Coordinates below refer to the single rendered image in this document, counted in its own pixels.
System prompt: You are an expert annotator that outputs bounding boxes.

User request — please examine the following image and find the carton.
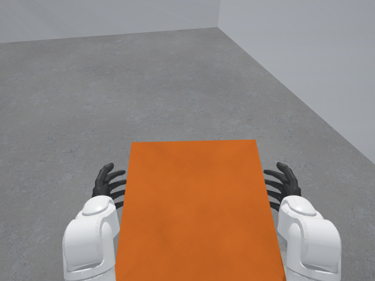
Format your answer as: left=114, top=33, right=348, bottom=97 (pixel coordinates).
left=115, top=139, right=287, bottom=281

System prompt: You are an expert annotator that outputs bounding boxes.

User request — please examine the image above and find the robot right forearm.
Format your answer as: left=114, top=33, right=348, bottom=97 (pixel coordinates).
left=277, top=196, right=342, bottom=281

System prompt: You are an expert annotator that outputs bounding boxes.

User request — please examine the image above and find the right robot hand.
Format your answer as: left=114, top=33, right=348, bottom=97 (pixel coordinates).
left=264, top=162, right=301, bottom=212

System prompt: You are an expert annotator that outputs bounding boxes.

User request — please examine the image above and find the left robot hand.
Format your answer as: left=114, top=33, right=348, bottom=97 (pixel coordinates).
left=92, top=163, right=127, bottom=209

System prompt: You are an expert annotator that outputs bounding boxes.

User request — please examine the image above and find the robot left forearm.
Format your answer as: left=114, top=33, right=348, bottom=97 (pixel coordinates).
left=62, top=196, right=120, bottom=281

